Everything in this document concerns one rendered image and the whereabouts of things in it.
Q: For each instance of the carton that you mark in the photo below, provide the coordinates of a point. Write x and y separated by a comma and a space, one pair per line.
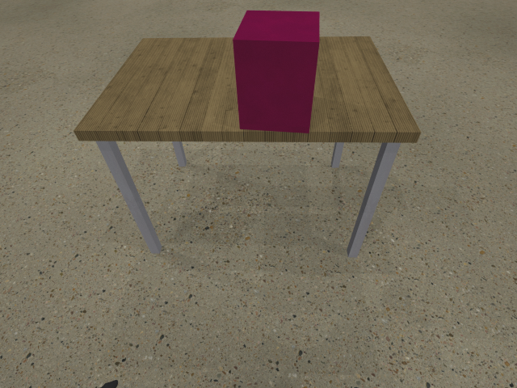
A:
275, 56

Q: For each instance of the table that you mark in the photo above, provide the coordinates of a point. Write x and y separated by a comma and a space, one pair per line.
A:
184, 89

